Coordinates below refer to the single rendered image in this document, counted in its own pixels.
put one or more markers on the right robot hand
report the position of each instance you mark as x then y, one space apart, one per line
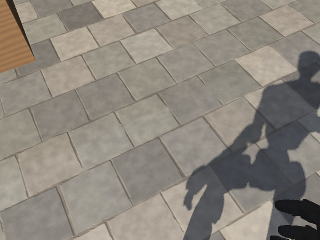
308 211

